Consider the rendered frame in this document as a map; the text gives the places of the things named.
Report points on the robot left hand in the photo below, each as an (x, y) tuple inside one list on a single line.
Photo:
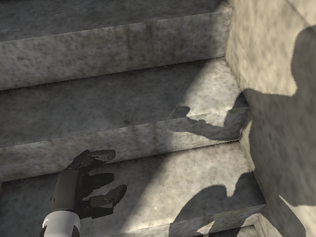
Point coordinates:
[(71, 187)]

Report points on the left robot forearm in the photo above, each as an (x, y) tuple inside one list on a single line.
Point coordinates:
[(61, 223)]

